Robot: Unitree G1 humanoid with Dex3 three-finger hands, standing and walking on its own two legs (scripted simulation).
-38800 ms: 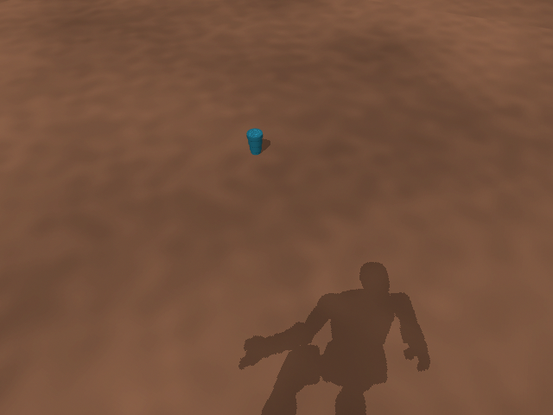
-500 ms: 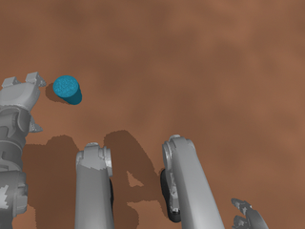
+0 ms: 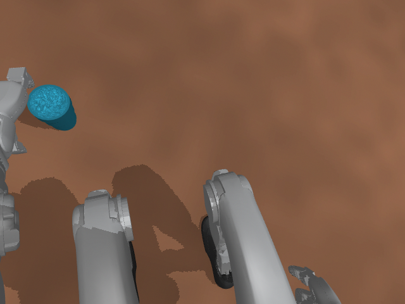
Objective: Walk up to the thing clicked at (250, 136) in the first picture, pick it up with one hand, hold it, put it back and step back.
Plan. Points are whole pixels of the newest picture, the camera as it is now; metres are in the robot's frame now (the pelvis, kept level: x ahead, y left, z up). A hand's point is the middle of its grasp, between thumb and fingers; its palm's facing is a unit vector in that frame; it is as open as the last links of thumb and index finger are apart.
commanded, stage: rise first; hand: left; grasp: from above
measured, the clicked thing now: (57, 112) +0.55 +0.27 -0.30
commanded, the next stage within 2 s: approach in 1.82 s
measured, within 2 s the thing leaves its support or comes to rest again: neither
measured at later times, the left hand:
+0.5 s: hand (21, 113) +0.50 +0.30 -0.17, palm faces -0.44 -0.06 -0.90, open 14.1 cm
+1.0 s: hand (23, 109) +0.51 +0.30 -0.18, palm faces -0.44 -0.06 -0.90, open 14.1 cm
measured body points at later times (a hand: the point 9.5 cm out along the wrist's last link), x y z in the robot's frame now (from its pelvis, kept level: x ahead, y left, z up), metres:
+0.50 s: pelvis +0.01 +0.00 -0.01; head +0.25 +0.07 +0.36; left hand +0.52 +0.30 -0.12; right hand +0.03 -0.28 -0.11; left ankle +0.08 +0.13 -0.33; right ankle +0.10 -0.14 -0.33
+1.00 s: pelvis +0.00 +0.00 -0.03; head +0.26 +0.08 +0.34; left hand +0.53 +0.30 -0.13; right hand +0.03 -0.27 -0.11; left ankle +0.08 +0.13 -0.33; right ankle +0.10 -0.14 -0.33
